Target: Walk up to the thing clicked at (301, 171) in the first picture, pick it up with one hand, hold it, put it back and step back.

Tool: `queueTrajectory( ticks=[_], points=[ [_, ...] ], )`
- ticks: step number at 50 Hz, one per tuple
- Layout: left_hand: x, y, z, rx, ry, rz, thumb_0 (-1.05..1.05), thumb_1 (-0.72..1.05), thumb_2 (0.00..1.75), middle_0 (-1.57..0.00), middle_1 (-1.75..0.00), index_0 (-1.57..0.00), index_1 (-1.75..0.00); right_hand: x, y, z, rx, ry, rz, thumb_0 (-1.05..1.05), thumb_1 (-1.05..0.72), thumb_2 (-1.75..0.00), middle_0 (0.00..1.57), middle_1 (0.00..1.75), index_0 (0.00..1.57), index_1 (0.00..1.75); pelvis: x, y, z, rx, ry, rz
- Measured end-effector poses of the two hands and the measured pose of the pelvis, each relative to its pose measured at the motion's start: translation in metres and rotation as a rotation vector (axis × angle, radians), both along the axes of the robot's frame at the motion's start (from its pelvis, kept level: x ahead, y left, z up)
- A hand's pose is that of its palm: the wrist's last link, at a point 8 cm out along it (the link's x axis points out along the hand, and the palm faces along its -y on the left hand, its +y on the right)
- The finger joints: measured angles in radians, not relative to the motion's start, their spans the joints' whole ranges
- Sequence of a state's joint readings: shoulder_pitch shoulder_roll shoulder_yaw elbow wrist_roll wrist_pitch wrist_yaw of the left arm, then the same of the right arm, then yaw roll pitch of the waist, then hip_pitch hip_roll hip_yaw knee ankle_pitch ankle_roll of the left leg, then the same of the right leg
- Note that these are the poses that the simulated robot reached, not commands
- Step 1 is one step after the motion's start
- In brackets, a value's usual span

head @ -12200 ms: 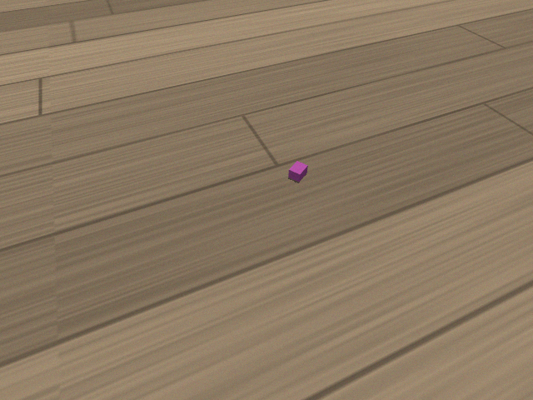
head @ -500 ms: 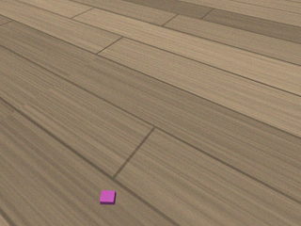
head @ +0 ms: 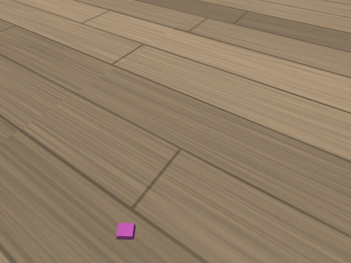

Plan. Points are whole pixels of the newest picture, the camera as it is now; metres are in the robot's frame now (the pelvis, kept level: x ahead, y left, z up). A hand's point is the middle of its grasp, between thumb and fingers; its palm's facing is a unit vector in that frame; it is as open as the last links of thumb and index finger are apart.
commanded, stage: stand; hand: left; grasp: from above
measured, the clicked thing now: (126, 231) +0.43 +0.29 -0.76
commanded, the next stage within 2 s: rise first in 0.26 s
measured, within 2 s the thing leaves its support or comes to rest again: neither
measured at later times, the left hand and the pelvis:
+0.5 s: hand out of the picture +0.12 +0.25 -0.16, palm faces +0.03 -0.94 -0.33, open 7.6 cm; pelvis -0.01 +0.00 -0.01, yaw +1 degrees
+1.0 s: hand out of the picture +0.13 +0.27 -0.21, palm faces -0.12 -0.89 -0.43, open 13.1 cm; pelvis +0.00 +0.01 -0.07, yaw +1 degrees
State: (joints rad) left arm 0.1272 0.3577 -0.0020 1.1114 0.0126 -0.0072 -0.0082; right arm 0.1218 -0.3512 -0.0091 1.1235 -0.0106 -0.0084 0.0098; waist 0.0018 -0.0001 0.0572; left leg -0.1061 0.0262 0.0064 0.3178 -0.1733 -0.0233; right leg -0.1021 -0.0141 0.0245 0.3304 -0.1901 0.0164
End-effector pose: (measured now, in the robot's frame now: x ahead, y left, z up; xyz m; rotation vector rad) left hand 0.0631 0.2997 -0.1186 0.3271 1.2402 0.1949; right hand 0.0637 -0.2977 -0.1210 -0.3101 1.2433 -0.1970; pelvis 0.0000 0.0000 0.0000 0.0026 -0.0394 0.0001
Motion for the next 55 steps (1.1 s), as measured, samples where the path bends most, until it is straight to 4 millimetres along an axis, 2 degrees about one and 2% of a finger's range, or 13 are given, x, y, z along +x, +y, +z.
queueTrajectory(
  ticks=[19, 23, 28, 32, 38, 42, 48, 55],
  points=[
    [0.0, -0.001, -0.001, -0.003, 0.016, 0.004, 0.0, 0.9, 0.9, -0.2, -0.3, -0.21, -0.3, 0.001, -0.001, -0.001, -0.001, 0.017, 0.002, 0.0, -0.91, -0.9, 0.2, 0.3, 0.2, 0.3, 0.004, 0.0, 0.0, 0.0, 0.007, 0.002],
    [0.026, -0.005, -0.002, -0.009, -0.091, 0.04, 0.01, 0.85, 0.89, -0.22, -0.35, -0.22, -0.35, 0.013, 0.009, -0.001, 0.004, -0.084, 0.01, 0.01, -0.91, -0.9, 0.2, 0.3, 0.2, 0.3, -0.002, 0.0, -0.005, -0.004, 0.054, 0.022],
    [0.067, -0.002, -0.012, -0.015, -0.127, -0.007, 0.01, 0.64, 0.85, -0.25, -0.52, -0.26, -0.52, 0.023, 0.026, -0.008, 0.032, -0.155, 0.018, 0.0, -0.9, -0.9, 0.2, 0.3, 0.2, 0.3, -0.008, -0.001, -0.017, -0.007, 0.131, 0.023],
    [0.081, 0.0, -0.014, 0.007, -0.139, -0.051, 0.0, 0.39, 0.81, -0.27, -0.67, -0.28, -0.66, 0.028, 0.039, -0.011, 0.06, -0.199, 0.002, 0.0, -0.89, -0.89, 0.2, 0.3, 0.2, 0.3, -0.007, 0.001, -0.024, -0.009, 0.158, 0.018],
    [0.074, 0.005, -0.024, 0.038, -0.073, -0.072, 0.0, 0.0, 0.79, -0.28, -0.79, -0.29, -0.79, 0.044, 0.05, -0.015, 0.082, -0.267, 0.016, 0.01, -0.88, -0.89, 0.2, 0.3, 0.2, 0.3, -0.004, 0.007, -0.035, -0.014, 0.198, 0.016],
    [0.067, 0.009, -0.036, 0.05, -0.063, -0.082, 0.0, -0.18, 0.8, -0.28, -0.84, -0.29, -0.84, 0.057, 0.053, -0.022, 0.073, -0.309, 0.043, 0.01, -0.9, -0.89, 0.2, 0.3, 0.2, 0.3, -0.003, 0.01, -0.048, -0.019, 0.236, 0.018],
    [0.063, 0.011, -0.049, 0.074, -0.085, -0.122, 0.0, -0.34, 0.83, -0.27, -0.88, -0.27, -0.88, 0.075, 0.057, -0.035, 0.056, -0.353, 0.071, 0.01, -0.92, -0.9, 0.2, 0.3, 0.2, 0.3, -0.003, 0.013, -0.068, -0.03, 0.283, 0.024],
    [0.059, 0.012, -0.059, 0.1, -0.082, -0.16, 0.0, -0.43, 0.86, -0.25, -0.9, -0.25, -0.91, 0.092, 0.065, -0.044, 0.055, -0.411, 0.102, 0.01, -0.93, -0.91, 0.2, 0.3, 0.2, 0.3, -0.003, 0.014, -0.085, -0.042, 0.325, 0.026]
  ],
)
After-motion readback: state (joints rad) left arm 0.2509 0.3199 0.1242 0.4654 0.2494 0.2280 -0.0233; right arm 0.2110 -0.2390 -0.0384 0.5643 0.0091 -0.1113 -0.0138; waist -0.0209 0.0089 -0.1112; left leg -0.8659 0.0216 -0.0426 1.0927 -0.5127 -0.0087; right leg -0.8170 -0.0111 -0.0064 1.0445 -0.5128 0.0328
